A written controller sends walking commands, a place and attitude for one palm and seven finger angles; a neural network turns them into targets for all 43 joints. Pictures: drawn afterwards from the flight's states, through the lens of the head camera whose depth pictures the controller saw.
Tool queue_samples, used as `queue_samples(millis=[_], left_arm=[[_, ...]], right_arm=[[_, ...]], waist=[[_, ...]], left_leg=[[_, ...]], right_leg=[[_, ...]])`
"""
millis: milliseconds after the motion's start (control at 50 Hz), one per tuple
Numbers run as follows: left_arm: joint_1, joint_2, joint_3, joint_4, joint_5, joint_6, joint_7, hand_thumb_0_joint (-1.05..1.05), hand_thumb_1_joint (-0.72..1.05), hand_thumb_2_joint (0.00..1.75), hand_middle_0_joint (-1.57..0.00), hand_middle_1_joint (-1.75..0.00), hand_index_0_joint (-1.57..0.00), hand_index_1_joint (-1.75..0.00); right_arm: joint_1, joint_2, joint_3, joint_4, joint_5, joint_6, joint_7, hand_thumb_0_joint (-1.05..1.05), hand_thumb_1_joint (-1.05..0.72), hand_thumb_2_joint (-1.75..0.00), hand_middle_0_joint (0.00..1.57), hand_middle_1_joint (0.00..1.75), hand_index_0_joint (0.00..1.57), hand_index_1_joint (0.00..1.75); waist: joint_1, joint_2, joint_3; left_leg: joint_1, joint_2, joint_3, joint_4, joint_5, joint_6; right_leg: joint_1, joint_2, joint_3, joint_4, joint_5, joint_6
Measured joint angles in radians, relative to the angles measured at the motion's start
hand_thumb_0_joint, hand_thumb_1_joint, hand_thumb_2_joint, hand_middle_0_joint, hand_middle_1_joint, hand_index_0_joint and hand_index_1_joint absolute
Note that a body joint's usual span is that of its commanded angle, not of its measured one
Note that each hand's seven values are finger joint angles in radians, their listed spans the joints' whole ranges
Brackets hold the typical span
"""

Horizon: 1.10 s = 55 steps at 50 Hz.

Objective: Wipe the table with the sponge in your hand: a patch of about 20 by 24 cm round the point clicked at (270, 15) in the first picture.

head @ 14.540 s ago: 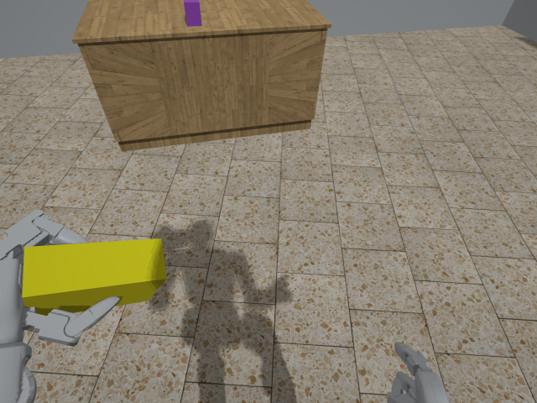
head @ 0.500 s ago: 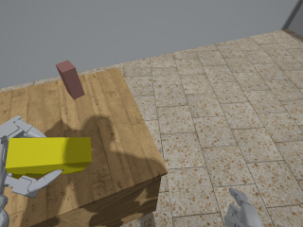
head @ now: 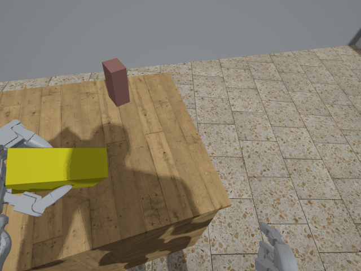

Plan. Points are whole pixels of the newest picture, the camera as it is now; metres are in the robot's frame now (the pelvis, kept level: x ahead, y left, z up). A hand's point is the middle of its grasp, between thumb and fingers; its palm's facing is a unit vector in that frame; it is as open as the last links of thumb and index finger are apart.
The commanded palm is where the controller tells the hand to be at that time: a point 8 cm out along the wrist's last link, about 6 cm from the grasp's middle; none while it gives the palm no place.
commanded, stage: come to a stop and stand still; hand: left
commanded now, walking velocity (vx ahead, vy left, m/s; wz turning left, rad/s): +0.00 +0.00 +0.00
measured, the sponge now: (73, 170) +0.24 +0.22 +0.13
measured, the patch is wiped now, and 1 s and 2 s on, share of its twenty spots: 0.00 0.00 0.00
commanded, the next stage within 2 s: look again from close up in 0.34 s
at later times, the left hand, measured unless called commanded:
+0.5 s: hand (29, 173) +0.21 +0.27 +0.15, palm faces +0.37 -0.84 -0.39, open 9.4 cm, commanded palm +0.16 +0.30 +0.18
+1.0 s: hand (53, 176) +0.21 +0.23 +0.15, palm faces +0.36 -0.85 -0.39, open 9.4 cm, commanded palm +0.16 +0.26 +0.18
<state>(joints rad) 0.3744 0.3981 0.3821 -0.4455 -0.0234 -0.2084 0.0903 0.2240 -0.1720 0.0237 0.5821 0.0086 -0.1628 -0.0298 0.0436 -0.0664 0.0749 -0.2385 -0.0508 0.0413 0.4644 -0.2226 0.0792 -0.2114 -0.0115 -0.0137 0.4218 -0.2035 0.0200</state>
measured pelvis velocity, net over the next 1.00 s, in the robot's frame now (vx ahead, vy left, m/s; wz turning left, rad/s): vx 0.00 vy -0.01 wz -0.01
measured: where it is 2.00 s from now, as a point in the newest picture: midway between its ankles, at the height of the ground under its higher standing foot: outside the picture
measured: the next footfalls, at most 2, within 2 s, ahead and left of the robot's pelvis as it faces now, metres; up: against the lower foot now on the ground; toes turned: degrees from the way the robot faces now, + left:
none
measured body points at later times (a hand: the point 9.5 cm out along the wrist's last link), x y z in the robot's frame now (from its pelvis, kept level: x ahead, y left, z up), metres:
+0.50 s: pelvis +0.00 +0.02 +0.00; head +0.03 +0.05 +0.45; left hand +0.19 +0.31 +0.17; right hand +0.17 -0.20 -0.07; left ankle +0.02 +0.06 -0.74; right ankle +0.01 -0.14 -0.74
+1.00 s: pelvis +0.00 -0.01 +0.00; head +0.02 +0.00 +0.45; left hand +0.19 +0.28 +0.17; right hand +0.17 -0.24 -0.07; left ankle +0.02 +0.06 -0.74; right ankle +0.01 -0.14 -0.74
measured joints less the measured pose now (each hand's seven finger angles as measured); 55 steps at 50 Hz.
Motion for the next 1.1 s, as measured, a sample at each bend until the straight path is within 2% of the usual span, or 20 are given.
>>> queue_samples(millis=[140,220,280,560,740,920,1100], left_arm=[[-0.001,-0.017,-0.015,-0.049,0.01,-0.028,0.001,-0.01,-0.44,1.03,-0.8,-1.39,-0.8,-1.38],[0.01,-0.006,-0.017,-0.035,0.009,-0.021,-0.008,-0.01,-0.44,1.03,-0.8,-1.39,-0.8,-1.38],[0.019,-0.002,-0.014,-0.025,0.007,-0.011,-0.01,-0.01,-0.44,1.03,-0.8,-1.39,-0.8,-1.38],[0.038,-0.025,-0.021,-0.016,0.008,-0.017,0.0,-0.01,-0.44,1.03,-0.8,-1.39,-0.8,-1.38],[0.051,-0.03,-0.033,0.008,0.005,-0.016,-0.004,-0.01,-0.44,1.03,-0.8,-1.39,-0.8,-1.38],[0.059,-0.033,-0.039,0.01,0.0,-0.001,-0.002,-0.01,-0.44,1.03,-0.8,-1.39,-0.8,-1.38],[0.034,-0.027,-0.028,0.009,-0.014,0.02,-0.002,-0.01,-0.44,1.03,-0.8,-1.39,-0.8,-1.38]], right_arm=[[-0.03,0.013,0.003,-0.007,-0.012,-0.003,0.023,0.01,-0.9,-0.9,0.21,0.3,0.2,0.3],[-0.046,0.02,0.007,-0.019,-0.012,0.012,0.028,0.01,-0.9,-0.9,0.21,0.3,0.2,0.3],[-0.047,0.019,0.01,-0.027,-0.01,0.023,0.027,0.01,-0.9,-0.9,0.21,0.3,0.2,0.3],[-0.011,-0.015,-0.011,-0.001,-0.002,0.033,0.009,0.01,-0.9,-0.9,0.21,0.3,0.2,0.3],[-0.009,-0.025,-0.018,0.0,0.001,0.03,0.0,0.01,-0.9,-0.9,0.2,0.3,0.2,0.3],[-0.012,-0.033,-0.021,0.004,0.002,0.028,-0.007,0.01,-0.9,-0.9,0.2,0.3,0.2,0.3],[-0.021,-0.014,-0.02,-0.005,0.005,0.04,-0.001,0.01,-0.9,-0.9,0.2,0.3,0.2,0.3]], waist=[[0.0,-0.002,0.001],[-0.006,0.004,0.004],[-0.009,0.014,0.009],[-0.009,0.034,0.007],[-0.024,0.047,-0.017],[-0.022,0.054,-0.026],[-0.018,0.04,-0.021]], left_leg=[[0.009,-0.022,0.013,-0.002,-0.005,0.019],[0.014,-0.027,0.021,-0.004,-0.004,0.024],[0.012,-0.025,0.02,-0.001,-0.004,0.024],[0.011,-0.009,0.003,-0.007,0.01,0.01],[0.008,0.009,-0.005,-0.009,0.014,-0.003],[0.005,0.023,-0.008,-0.015,0.016,-0.017],[0.011,0.034,-0.006,-0.029,0.02,-0.034]], right_leg=[[-0.001,-0.021,0.012,0.017,-0.014,-0.012],[-0.002,-0.026,0.02,0.024,-0.018,-0.019],[0.005,-0.024,0.018,0.01,-0.009,-0.01],[0.025,-0.01,0.0,-0.035,0.025,0.017],[0.026,0.009,-0.007,-0.047,0.033,0.002],[0.022,0.022,-0.008,-0.054,0.036,-0.012],[0.016,0.033,-0.006,-0.044,0.03,-0.026]])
